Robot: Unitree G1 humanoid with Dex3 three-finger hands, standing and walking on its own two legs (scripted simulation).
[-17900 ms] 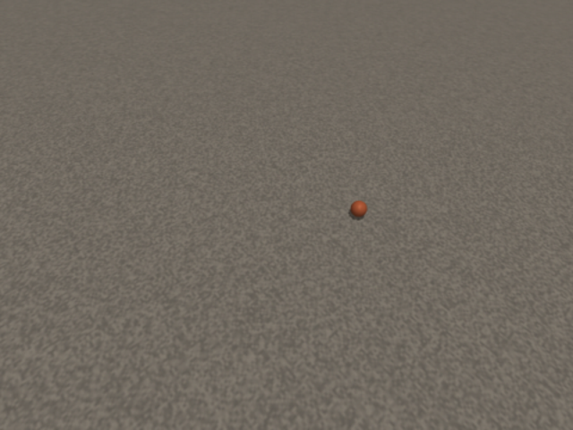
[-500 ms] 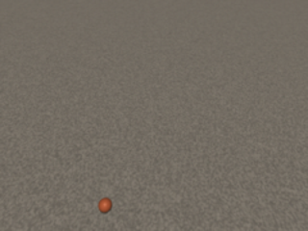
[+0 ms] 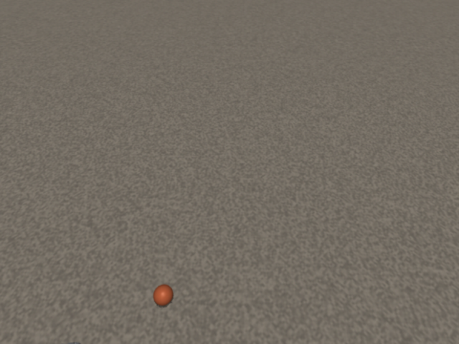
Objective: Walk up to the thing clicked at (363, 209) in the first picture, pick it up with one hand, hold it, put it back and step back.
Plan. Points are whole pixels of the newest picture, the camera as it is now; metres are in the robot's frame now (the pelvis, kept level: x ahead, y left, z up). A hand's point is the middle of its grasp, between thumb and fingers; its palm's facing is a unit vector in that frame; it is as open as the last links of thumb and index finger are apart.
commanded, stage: walk up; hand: left
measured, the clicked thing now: (163, 294) +0.40 +0.26 -0.74
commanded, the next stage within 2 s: stand in 0.92 s
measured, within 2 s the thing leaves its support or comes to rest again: neither
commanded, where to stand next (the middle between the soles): +0.03 +0.03 m, yaw +1 degrees
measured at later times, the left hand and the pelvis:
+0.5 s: hand out of the picture +0.08 +0.26 -0.15, palm faces -0.02 -0.93 -0.37, open 7.4 cm; pelvis +0.00 +0.00 +0.00, yaw +0 degrees
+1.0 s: hand out of the picture +0.09 +0.26 -0.15, palm faces -0.05 -0.93 -0.36, open 7.4 cm; pelvis +0.00 +0.00 +0.00, yaw +0 degrees
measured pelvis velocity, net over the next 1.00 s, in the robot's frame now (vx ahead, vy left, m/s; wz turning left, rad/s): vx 0.00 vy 0.00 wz -0.01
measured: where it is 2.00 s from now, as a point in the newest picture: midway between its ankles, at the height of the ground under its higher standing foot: outside the picture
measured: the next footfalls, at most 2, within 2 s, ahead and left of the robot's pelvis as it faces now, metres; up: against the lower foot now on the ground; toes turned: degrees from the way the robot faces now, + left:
none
